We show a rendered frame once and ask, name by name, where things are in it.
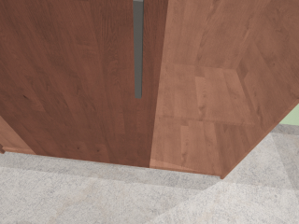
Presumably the handle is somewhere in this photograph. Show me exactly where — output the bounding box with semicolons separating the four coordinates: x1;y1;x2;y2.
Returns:
133;0;144;99

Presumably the wardrobe door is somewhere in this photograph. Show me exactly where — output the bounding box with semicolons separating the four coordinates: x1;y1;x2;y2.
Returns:
0;0;169;168
0;116;32;150

